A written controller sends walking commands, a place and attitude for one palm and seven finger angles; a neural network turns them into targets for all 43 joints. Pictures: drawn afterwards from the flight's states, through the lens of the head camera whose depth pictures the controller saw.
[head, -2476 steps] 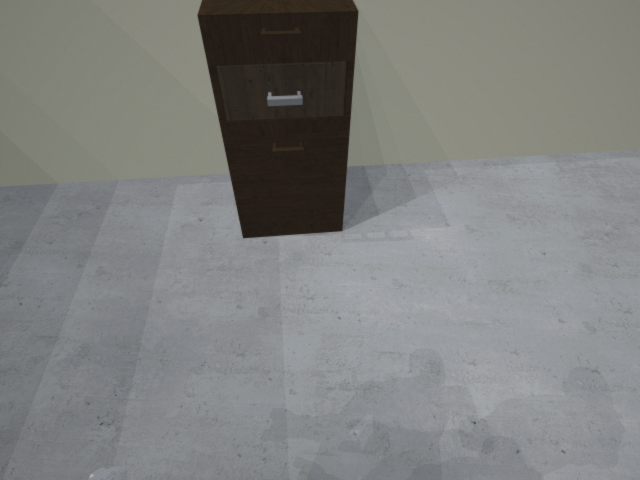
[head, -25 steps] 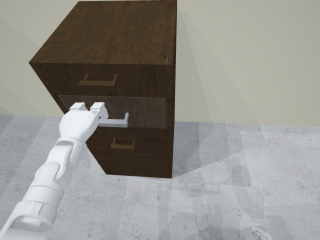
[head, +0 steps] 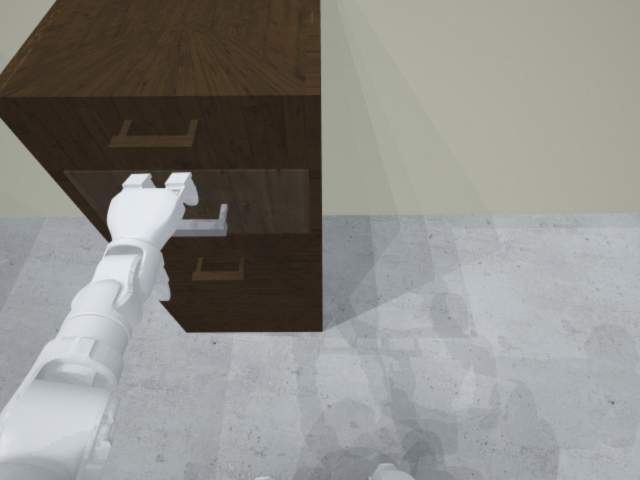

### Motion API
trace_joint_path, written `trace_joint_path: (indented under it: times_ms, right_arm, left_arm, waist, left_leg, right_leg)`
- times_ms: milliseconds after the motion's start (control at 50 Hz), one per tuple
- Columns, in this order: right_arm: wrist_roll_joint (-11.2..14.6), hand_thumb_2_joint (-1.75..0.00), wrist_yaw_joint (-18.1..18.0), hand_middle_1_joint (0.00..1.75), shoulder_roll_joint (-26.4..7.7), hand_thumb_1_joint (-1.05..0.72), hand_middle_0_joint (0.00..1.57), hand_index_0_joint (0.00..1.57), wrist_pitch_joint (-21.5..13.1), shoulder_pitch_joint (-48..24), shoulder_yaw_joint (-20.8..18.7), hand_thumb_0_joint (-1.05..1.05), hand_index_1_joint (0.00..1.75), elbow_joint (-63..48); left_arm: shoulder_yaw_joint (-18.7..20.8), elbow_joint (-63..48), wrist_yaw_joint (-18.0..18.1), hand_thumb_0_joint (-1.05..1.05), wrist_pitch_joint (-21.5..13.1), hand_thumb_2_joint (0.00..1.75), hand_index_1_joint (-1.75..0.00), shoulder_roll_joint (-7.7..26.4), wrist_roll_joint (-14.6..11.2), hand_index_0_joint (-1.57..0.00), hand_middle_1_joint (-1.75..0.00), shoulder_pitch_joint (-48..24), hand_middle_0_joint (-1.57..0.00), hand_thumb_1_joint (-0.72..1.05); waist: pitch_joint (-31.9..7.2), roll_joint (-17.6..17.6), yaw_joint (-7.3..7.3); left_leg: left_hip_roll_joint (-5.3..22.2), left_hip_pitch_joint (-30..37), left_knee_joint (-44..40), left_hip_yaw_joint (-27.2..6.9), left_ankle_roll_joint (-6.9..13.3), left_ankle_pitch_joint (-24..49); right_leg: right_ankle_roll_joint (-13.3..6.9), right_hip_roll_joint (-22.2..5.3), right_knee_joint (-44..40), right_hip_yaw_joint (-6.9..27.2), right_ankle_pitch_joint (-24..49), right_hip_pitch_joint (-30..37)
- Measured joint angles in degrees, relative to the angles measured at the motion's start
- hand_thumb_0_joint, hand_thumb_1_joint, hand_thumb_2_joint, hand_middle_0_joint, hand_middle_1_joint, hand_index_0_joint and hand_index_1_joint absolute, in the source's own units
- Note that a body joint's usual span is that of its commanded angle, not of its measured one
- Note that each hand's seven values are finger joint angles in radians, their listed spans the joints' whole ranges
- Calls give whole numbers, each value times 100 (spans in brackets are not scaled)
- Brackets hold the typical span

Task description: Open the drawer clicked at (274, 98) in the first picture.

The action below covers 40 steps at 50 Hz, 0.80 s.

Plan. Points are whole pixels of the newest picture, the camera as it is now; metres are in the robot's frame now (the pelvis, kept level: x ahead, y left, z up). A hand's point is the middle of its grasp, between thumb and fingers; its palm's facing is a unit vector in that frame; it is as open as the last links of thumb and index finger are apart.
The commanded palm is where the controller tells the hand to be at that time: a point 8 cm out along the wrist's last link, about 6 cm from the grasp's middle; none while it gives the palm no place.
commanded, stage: move the hooked fingers above the handle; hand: left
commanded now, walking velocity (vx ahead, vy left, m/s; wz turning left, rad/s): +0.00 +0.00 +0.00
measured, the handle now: (196, 218) +0.54 +0.22 -0.08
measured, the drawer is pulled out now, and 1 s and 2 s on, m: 0.00 0.00 0.00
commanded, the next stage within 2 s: lower the fingers behind the handle in 1.12 s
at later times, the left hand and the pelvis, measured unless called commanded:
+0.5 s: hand (178, 222) +0.49 +0.22 -0.03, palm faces -0.04 -0.01 -1.00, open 13.7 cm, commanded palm +0.48 +0.22 +0.02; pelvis -0.01 +0.02 -0.03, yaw +0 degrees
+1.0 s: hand (179, 222) +0.49 +0.22 -0.03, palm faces -0.06 -0.01 -1.00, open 13.8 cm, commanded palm +0.48 +0.21 +0.02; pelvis -0.01 +0.02 -0.03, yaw +0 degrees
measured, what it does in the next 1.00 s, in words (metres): stands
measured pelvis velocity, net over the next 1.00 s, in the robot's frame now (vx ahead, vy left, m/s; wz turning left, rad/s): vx -0.01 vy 0.02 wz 0.00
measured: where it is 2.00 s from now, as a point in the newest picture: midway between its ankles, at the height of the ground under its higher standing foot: outside the picture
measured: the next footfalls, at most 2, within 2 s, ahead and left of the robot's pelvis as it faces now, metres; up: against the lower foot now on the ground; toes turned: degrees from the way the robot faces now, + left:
none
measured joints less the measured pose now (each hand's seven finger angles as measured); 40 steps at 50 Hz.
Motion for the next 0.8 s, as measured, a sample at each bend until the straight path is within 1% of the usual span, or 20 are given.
trace_joint_path:
  times_ms: [120, 280, 440, 460, 520, 600, 700, 800]
  right_arm:
    - [-64, -90, 25, 30, -10, -91, 21, 21, -21, 104, -15, 1, 30, 23]
    - [-131, -90, 64, 30, -44, -91, 21, 21, -12, 216, -14, 1, 30, 123]
    - [-197, -90, 88, 30, -41, -91, 21, 21, -71, 266, 49, 1, 30, 185]
    - [-205, -90, 87, 30, -39, -91, 21, 21, -73, 288, 48, 1, 30, 179]
    - [-223, -90, 91, 30, -37, -91, 21, 21, -44, 365, 55, 1, 30, 209]
    - [-198, -90, 100, 30, -14, -91, 21, 21, 21, 365, 102, 1, 30, 241]
    - [-177, -90, 93, 30, 19, -90, 21, 21, 15, 359, 157, 1, 30, 179]
    - [-174, -90, 60, 30, 16, -90, 21, 21, -50, 374, 178, 1, 30, 113]
  left_arm:
    - [68, 304, 39, 0, -10, 30, -120, 74, 38, -32, -120, -310, -32, -49]
    - [81, 694, 209, 0, 18, 30, -120, 129, 152, -32, -120, -661, -32, -49]
    - [85, 1176, 284, 0, 191, 30, -120, 250, 204, -32, -120, -1283, -32, -49]
    - [89, 1197, 314, 0, 199, 30, -120, 266, 207, -33, -120, -1328, -32, -49]
    - [66, 1126, 370, 0, 169, 30, -122, 256, 206, -34, -121, -1331, -34, -49]
    - [-4, 1184, 345, 0, 290, 30, -123, 222, 142, -34, -121, -1407, -33, -49]
    - [-35, 1284, 210, 0, 415, 30, -121, 233, 99, -33, -120, -1481, -33, -49]
    - [-47, 1349, 119, 0, 381, 30, -121, 296, 78, -33, -120, -1530, -32, -49]
  waist:
    - [-86, -8, -100]
    - [-173, 3, -244]
    - [-209, 21, -477]
    - [-217, 31, -491]
    - [-239, 58, -455]
    - [-204, 73, -467]
    - [-185, 73, -523]
    - [-181, 70, -555]
  left_leg:
    - [12, -377, 266, 3, 30, -95]
    - [18, -893, 706, -12, 78, -269]
    - [19, -1503, 1169, -64, 114, -422]
    - [23, -1568, 1218, -66, 117, -440]
    - [26, -1673, 1316, -75, 127, -476]
    - [27, -1667, 1331, -89, 137, -469]
    - [31, -1620, 1264, -90, 139, -410]
    - [35, -1628, 1260, -91, 135, -391]
  right_leg:
    - [28, 6, 186, 6, -45, -344]
    - [73, 2, 523, -5, -163, -811]
    - [105, -8, 886, -51, -275, -1360]
    - [109, -5, 922, -53, -286, -1419]
    - [122, -4, 993, -61, -309, -1509]
    - [131, -3, 979, -73, -290, -1484]
    - [125, 4, 897, -74, -224, -1431]
    - [118, 9, 893, -74, -204, -1438]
